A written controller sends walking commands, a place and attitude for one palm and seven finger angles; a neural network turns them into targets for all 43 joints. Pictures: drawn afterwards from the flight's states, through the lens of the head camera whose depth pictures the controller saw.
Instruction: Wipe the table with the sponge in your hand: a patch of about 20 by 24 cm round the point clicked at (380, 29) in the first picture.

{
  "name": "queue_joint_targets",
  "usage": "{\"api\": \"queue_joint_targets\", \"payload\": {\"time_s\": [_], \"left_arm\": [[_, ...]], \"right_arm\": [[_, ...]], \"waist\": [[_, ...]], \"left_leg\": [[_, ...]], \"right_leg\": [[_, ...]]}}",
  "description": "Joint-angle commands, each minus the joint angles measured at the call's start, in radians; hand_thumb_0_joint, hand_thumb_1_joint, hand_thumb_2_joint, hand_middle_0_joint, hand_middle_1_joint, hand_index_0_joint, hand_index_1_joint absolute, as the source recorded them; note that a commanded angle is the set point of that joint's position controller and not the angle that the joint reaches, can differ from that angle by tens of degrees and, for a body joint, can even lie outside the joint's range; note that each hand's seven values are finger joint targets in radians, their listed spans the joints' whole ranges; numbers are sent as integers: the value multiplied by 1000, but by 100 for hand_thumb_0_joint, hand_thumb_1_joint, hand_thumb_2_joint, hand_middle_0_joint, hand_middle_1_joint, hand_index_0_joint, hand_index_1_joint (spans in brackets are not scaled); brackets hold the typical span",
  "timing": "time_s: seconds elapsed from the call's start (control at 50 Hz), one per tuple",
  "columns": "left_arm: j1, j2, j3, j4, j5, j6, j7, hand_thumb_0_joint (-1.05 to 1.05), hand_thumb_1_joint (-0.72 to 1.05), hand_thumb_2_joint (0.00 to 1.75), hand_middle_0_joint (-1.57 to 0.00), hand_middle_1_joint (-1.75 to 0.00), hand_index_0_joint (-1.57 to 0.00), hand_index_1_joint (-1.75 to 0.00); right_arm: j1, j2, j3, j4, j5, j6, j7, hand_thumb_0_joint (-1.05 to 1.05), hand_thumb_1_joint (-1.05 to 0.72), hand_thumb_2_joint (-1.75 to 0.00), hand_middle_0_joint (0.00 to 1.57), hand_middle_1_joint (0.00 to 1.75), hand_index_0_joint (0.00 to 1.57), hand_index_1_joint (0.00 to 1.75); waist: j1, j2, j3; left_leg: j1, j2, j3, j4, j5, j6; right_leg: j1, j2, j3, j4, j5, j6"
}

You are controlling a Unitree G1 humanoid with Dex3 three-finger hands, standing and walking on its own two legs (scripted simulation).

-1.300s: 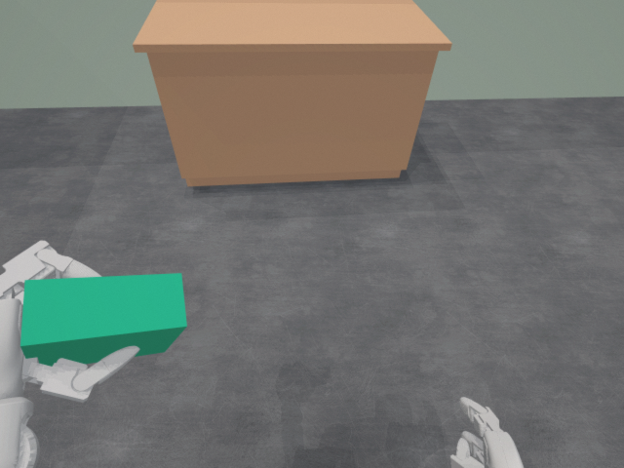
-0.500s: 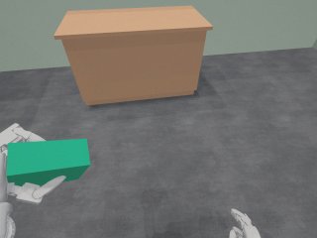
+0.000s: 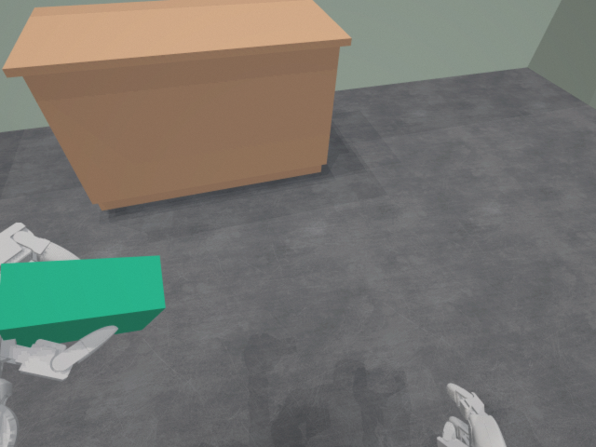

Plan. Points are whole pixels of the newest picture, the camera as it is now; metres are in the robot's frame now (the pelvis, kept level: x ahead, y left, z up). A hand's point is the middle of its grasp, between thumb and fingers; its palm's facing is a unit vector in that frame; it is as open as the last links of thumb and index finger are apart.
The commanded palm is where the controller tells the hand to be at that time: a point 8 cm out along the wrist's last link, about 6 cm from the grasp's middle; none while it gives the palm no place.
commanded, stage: walk to a spot facing it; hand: left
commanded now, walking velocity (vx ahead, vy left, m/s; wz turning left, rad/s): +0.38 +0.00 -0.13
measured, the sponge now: (108, 300) +0.23 +0.21 +0.15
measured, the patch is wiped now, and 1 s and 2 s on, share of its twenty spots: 0.00 0.00 0.00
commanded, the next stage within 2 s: none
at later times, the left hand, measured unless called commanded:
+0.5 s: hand (220, 178) +0.40 +0.13 +0.17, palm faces +0.27 -0.81 -0.53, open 9.6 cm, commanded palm +0.34 +0.19 +0.19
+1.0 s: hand (243, 90) +0.56 +0.12 +0.21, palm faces +0.37 -0.81 -0.45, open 9.6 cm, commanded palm +0.51 +0.18 +0.19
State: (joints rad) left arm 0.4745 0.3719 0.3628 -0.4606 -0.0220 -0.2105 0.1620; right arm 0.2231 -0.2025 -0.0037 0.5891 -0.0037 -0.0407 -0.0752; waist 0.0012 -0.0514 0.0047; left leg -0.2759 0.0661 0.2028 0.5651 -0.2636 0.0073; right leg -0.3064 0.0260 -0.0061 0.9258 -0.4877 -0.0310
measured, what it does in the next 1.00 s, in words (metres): walks ahead: right foot, then left foot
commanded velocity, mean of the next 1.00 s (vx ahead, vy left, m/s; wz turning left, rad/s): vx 0.38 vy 0.00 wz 0.07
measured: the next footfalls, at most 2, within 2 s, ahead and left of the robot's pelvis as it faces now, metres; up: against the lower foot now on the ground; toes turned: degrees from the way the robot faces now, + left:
right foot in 0.28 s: +0.20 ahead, -0.16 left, +0.00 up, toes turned -13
left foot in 0.72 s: +0.41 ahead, +0.05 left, +0.00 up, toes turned +10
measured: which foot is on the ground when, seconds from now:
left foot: down 0.00-0.30, up 0.32-0.70, down 0.72-1.00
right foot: up 0.00-0.26, down 0.28-0.72, up 0.74-1.00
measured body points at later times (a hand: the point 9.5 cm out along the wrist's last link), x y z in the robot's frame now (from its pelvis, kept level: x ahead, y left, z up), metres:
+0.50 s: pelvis +0.17 -0.08 +0.00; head +0.23 -0.10 +0.45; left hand +0.38 +0.17 +0.20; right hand +0.31 -0.34 -0.11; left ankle +0.17 +0.06 -0.62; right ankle +0.16 -0.15 -0.73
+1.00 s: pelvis +0.34 -0.10 +0.01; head +0.38 -0.10 +0.46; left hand +0.54 +0.17 +0.23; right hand +0.51 -0.28 -0.09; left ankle +0.37 +0.04 -0.73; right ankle +0.38 -0.24 -0.69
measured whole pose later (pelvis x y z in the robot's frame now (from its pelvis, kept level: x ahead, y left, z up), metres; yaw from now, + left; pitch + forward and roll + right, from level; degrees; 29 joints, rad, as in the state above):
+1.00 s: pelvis +0.34 -0.10 +0.01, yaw -1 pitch +0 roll -1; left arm 0.48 0.38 0.38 -0.62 -0.03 -0.24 0.14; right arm 0.20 -0.10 0.04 0.58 0.00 -0.09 -0.03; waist 0.01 0.03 0.08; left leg -0.30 0.13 0.15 0.54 -0.24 -0.01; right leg -0.48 -0.12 -0.12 0.88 -0.38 0.03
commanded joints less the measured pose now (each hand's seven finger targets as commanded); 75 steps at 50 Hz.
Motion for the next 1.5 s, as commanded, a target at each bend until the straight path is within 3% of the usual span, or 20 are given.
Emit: {"api": "queue_joint_targets", "payload": {"time_s": [0.0,0.22,0.24,0.28,0.3,0.44,0.66,0.68,0.72,0.74,0.88,1.04,1.06,1.08,1.1,1.22,1.36,1.44,1.46,1.48], "left_arm": [[-181,169,67,-284,20,-59,7,0,10,130,-120,-160,-120,-160],[-78,144,113,-168,6,-46,2,0,10,130,-120,-160,-120,-160],[-77,153,114,-167,8,-39,3,0,10,130,-120,-160,-120,-160],[-51,205,155,-162,15,-25,10,0,10,130,-120,-160,-120,-160],[-84,232,186,-221,1,-37,14,0,10,130,-120,-160,-120,-160],[8,212,197,-352,2,-90,13,0,10,130,-120,-160,-120,-160],[-34,169,151,-273,-6,-76,44,0,10,130,-120,-160,-120,-160],[-32,147,123,-249,-6,-78,39,0,10,130,-120,-160,-120,-160],[-119,168,124,-301,-17,-93,37,0,10,130,-120,-160,-120,-160],[-189,218,129,-264,-2,-90,30,0,10,130,-120,-160,-120,-160],[-56,169,144,-427,-8,-93,6,0,10,130,-120,-160,-120,-160],[-89,110,102,-166,-3,-52,7,0,10,130,-120,-160,-120,-160],[-121,119,94,-157,4,-44,7,0,10,130,-120,-160,-120,-160],[-118,158,102,-129,13,-26,11,0,10,130,-120,-160,-120,-160],[-142,199,125,-148,1,-17,16,0,10,130,-120,-160,-120,-160],[-103,192,129,-261,10,-74,9,0,10,130,-120,-160,-120,-160],[61,202,209,-353,-8,-90,40,0,10,130,-120,-160,-120,-160],[21,191,194,-358,-15,-88,51,0,10,130,-120,-160,-120,-160],[8,196,196,-356,-11,-100,52,0,10,130,-120,-160,-120,-160],[33,160,169,-333,-25,-98,42,0,10,130,-120,-160,-120,-160]], "right_arm": [[-80,-111,-31,-123,-4,-77,0,0,-90,-90,20,30,20,30],[-79,-96,-39,-120,3,-90,2,0,-90,-90,20,30,20,30],[-72,-84,-41,-116,9,-82,3,0,-90,-90,20,30,20,30],[-97,-48,-34,-141,14,-72,9,0,-90,-90,20,30,20,30],[-138,-70,-29,-143,7,-70,15,0,-90,-90,20,30,20,30],[-143,-88,-42,-100,0,-19,34,0,-90,-90,20,30,20,30],[-50,-87,-69,-157,3,-33,6,0,-90,-90,20,30,20,30],[-42,-101,-75,-163,4,-33,-3,0,-90,-90,20,30,20,30],[-65,-116,-60,-178,5,-41,9,0,-90,-90,20,30,20,30],[-75,-121,-50,-170,5,-47,22,0,-90,-90,20,30,20,30],[-105,-103,-52,-145,9,-98,34,0,-90,-90,20,30,20,30],[-67,-89,-49,-113,15,-87,3,0,-90,-90,20,30,20,30],[-61,-73,-46,-108,19,-79,1,0,-90,-90,20,30,20,30],[-59,-44,-40,-116,21,-67,0,0,-90,-90,20,30,20,30],[-140,-65,-30,-134,18,-75,0,0,-90,-90,20,30,20,30],[-149,-88,-35,-87,6,-42,13,0,-90,-90,20,30,20,30],[-112,-62,-54,-173,10,-37,31,0,-90,-90,20,30,20,30],[-54,-77,-80,-176,11,-38,14,0,-90,-90,20,30,20,30],[-51,-90,-87,-178,10,-36,8,0,-90,-90,20,30,20,30],[-62,-120,-95,-180,6,-37,12,0,-90,-90,20,30,20,30]], "waist": [[-15,236,21],[7,221,-70],[19,111,-121],[26,-321,-201],[26,-220,-184],[-16,-9,-118],[-19,-21,-165],[-36,75,-194],[-15,365,-218],[-25,242,-120],[18,331,-92],[4,171,-91],[6,44,-105],[16,-275,-119],[42,-329,-89],[8,-67,-49],[48,-80,-101],[-21,-32,-249],[-33,95,-300],[-25,326,-317]], "left_leg": [[177,389,-442,-348,-108,211],[68,225,-9,-45,145,82],[27,176,16,157,165,63],[-402,-24,-45,703,-300,6],[-457,8,-171,813,-307,-4],[-488,87,-181,749,-50,-50],[93,-56,87,-67,156,2],[258,-6,1,-89,183,31],[433,401,-654,-181,391,258],[281,432,-718,-252,228,286],[-32,247,-239,-323,-165,143],[-25,186,-122,-79,-172,76],[-81,127,-74,113,-177,54],[-300,10,-17,434,-246,18],[-493,-32,-122,660,-339,-3],[-540,40,-163,746,-123,-38],[-317,-7,35,135,-36,-16],[148,-107,119,-114,191,14],[374,-25,-18,-103,255,64],[523,252,-451,-81,531,215]], "right_leg": [[-387,-129,24,231,40,37],[105,-33,-263,-367,258,50],[228,-41,-219,-424,258,32],[475,-400,443,-551,467,-148],[452,-469,505,-586,495,-172],[292,-371,77,-580,619,-137],[206,-258,-121,-275,800,-48],[100,-232,-145,-111,699,-10],[-272,-48,-70,320,-139,44],[-324,-64,15,412,-136,38],[-133,-146,-86,83,119,57],[117,-62,-219,-403,160,80],[182,-130,-111,-501,132,45],[304,-347,261,-607,131,-58],[375,-496,485,-659,271,-145],[397,-404,49,-570,744,-103],[443,-354,-111,-504,964,-95],[276,-291,-225,-119,973,-1],[103,-251,-235,75,736,36],[-169,-109,-181,342,53,71]]}}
